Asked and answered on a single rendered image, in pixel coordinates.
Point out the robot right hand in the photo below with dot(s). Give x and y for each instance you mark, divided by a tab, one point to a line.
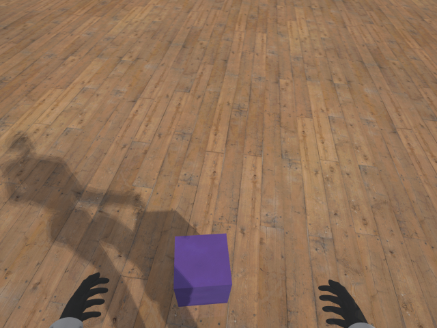
348	309

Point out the carton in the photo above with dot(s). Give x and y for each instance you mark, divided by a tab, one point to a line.
202	273

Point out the robot left hand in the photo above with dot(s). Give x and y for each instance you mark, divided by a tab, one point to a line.
78	302

